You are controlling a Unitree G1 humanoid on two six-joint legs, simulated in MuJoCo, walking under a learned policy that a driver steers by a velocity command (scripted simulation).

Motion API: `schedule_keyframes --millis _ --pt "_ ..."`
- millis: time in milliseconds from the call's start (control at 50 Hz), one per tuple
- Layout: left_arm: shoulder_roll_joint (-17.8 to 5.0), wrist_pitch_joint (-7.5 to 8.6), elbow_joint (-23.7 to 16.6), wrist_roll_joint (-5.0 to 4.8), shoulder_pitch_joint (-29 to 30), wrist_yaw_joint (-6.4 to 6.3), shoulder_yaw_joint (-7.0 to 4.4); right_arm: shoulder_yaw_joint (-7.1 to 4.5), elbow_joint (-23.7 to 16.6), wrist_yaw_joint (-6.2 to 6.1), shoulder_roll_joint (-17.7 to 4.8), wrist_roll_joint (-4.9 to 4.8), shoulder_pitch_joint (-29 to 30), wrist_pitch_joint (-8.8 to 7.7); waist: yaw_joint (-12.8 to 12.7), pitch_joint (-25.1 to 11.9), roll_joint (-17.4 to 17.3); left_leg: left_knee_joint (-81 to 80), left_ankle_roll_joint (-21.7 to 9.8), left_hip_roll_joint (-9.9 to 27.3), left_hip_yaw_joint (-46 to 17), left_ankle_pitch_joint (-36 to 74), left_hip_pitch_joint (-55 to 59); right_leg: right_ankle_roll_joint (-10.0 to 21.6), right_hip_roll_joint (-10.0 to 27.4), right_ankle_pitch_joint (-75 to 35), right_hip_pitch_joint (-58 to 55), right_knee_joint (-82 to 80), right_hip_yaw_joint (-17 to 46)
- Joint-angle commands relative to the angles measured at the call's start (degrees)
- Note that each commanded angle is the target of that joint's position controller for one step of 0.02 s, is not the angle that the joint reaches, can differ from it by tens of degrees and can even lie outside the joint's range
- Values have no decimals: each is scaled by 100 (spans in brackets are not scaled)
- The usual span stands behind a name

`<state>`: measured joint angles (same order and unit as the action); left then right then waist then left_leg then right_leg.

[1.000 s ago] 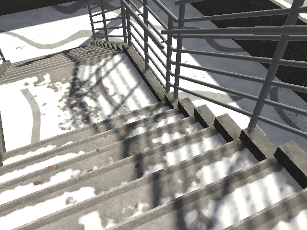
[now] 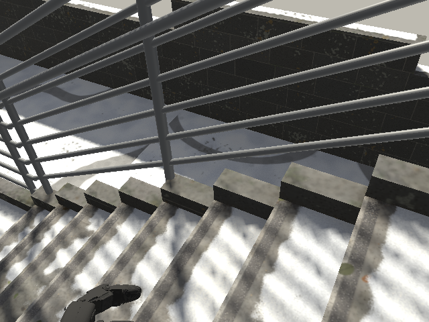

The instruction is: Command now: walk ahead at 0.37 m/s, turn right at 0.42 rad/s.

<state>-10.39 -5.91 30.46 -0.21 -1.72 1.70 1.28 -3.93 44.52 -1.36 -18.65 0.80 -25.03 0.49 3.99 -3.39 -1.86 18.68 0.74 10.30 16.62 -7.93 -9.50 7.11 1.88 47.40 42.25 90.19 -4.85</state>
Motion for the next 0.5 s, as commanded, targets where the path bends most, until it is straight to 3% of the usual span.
schedule_keyframes --millis 20,40,60,80,100,120,140,160,180,220,240,260,320,340,400,440,500 --pt "-732 208 508 -75 -1922 -74 -287 -156 -476 -11 -487 -9 542 227 -1069 716 702 1248 -501 190 -201 -2694 -2979 601 -851 663 -3206 -3129 650" --pt "-1689 300 434 -149 -2970 -189 -496 5 -1517 103 -66 56 2350 250 -2232 1222 3229 4514 -76 -823 -1107 -4052 -5604 1194 969 4077 -2986 -6426 5854" --pt "-1632 550 644 -337 -2962 -399 -421 -110 -1929 252 -282 152 3723 78 -2443 2193 1799 5348 -176 -1464 -3915 -2408 -6000 979 1361 2324 -2020 -8201 7509" --pt "-1736 642 756 -85 -2251 -579 -445 -55 -1759 217 -67 68 2814 -88 -1507 1859 1219 5522 -356 -1811 -4461 -1773 -5668 714 1641 1437 -1869 -7672 7014" --pt "-1635 653 881 125 -1681 -506 -444 -33 -1257 195 -17 74 1497 -187 -616 1431 1075 5745 -370 -1794 -4157 -1562 -5192 583 1595 691 -1805 -6779 5937" --pt "-1172 679 970 180 -1138 -404 -336 -83 -903 112 -59 99 746 -181 -100 1327 1023 5850 -217 -1653 -3730 -1227 -4528 323 1316 -529 -1316 -5887 4564" --pt "-546 728 898 256 -677 -280 -171 -156 -516 15 -155 124 114 -80 239 1066 1079 5897 -53 -1640 -3204 -735 -3594 89 1042 -1675 -661 -5476 3261" --pt "-204 767 856 209 -425 -160 -84 -220 -335 37 -239 110 -141 24 402 715 1093 5880 15 -1601 -2836 -147 -2879 -31 783 -2335 -383 -5365 2379" --pt "-178 786 961 171 -433 -122 -87 -211 -341 64 -237 44 -23 88 415 612 993 5721 30 -1572 -2602 185 -2496 -59 624 -2826 -206 -5346 1834" --pt "-587 841 1356 102 -1057 -162 -295 -112 -402 175 -62 44 399 188 215 575 592 5237 -59 -1509 -2411 808 -2489 -64 484 -3307 -679 -5324 1388" --pt "-905 887 1590 69 -1614 -220 -422 -93 -456 234 -42 115 676 224 -16 620 361 5015 -90 -1432 -2486 1062 -2894 -51 597 -3522 -1377 -5343 1528" --pt "-985 916 1732 66 -1948 -253 -480 -97 -460 301 -96 139 793 245 -184 621 275 4589 -185 -1368 -2606 1291 -3252 -130 643 -3824 -2084 -5400 1511" --pt "-852 984 1921 136 -2642 -363 -498 -116 -535 389 -116 174 1340 247 -615 645 581 3765 -250 -1414 -2442 1609 -3718 -140 680 -4560 -3377 -5451 1172" --pt "-745 978 1883 210 -2716 -375 -468 -116 -506 425 -63 128 1401 232 -685 603 622 3569 -313 -1412 -2343 1669 -3777 -70 717 -4720 -3670 -5398 1088" --pt "-762 1076 1857 294 -2981 -427 -502 -79 -611 434 29 178 1956 164 -897 709 591 3014 -350 -1427 -2133 1944 -3793 17 768 -4718 -3976 -5208 897" --pt "-692 1087 1815 276 -3108 -468 -470 -28 -662 514 133 245 2232 117 -1001 778 453 2554 -400 -1465 -1931 2236 -3568 -34 733 -5092 -3983 -5068 688" --pt "-544 1012 1793 216 -3213 -571 -410 92 -640 605 355 164 2382 94 -1156 898 528 1357 -526 -1414 -1294 2689 -2711 -217 550 -5725 -3822 -4564 141"
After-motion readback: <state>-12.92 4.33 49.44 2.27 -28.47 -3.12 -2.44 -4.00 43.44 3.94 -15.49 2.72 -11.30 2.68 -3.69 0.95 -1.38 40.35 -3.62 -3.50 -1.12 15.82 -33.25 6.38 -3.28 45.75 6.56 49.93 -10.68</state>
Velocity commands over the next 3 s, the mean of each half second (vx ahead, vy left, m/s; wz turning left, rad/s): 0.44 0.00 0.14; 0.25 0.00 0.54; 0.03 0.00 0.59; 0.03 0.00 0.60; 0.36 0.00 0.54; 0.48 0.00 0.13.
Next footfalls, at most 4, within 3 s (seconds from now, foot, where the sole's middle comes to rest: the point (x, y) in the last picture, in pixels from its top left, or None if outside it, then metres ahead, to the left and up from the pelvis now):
0.02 right None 0.04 -0.11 -0.62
0.62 left None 0.38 0.00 -0.79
1.06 right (259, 315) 0.61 -0.13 -0.79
1.58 left None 0.40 -0.05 -0.79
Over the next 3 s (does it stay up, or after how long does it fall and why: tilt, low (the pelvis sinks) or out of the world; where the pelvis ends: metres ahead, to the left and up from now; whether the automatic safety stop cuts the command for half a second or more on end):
stays up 0.58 0.28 -0.20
